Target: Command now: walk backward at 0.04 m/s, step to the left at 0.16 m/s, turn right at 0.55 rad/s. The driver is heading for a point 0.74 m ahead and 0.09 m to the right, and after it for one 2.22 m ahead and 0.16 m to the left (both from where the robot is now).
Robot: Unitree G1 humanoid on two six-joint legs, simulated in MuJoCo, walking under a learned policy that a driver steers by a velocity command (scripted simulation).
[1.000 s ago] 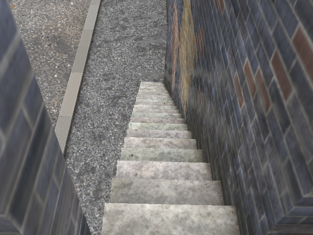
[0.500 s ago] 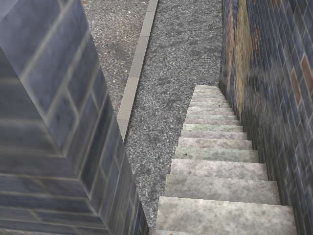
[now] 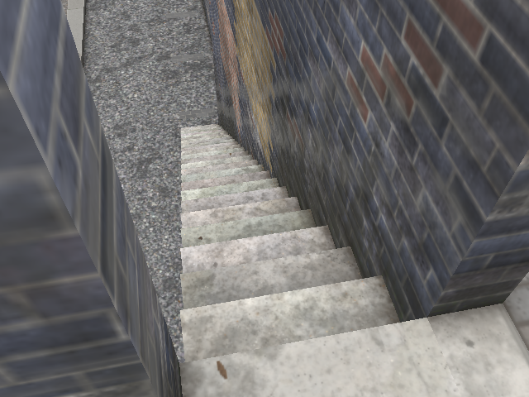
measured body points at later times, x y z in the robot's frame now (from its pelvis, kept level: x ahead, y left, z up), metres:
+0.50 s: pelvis -0.05 +0.04 +0.00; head -0.01 +0.01 +0.45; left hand +0.13 +0.30 -0.09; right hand +0.03 -0.25 -0.11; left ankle +0.00 +0.20 -0.68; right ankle -0.06 -0.06 -0.73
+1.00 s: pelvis -0.07 +0.09 +0.01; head -0.04 +0.11 +0.46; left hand +0.17 +0.24 -0.12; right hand -0.09 -0.17 -0.10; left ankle -0.02 +0.19 -0.73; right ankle -0.15 +0.00 -0.70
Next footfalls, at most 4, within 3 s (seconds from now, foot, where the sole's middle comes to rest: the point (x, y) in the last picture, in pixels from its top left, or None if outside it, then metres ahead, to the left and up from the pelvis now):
0.16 right None -0.02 -0.07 -0.77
0.62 left None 0.02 0.17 -0.77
1.06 right None -0.10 -0.01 -0.77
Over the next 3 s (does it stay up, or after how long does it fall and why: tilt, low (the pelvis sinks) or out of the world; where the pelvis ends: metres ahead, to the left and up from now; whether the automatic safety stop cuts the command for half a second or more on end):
stays up -0.07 0.03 0.01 its command is cut before an obstacle from the start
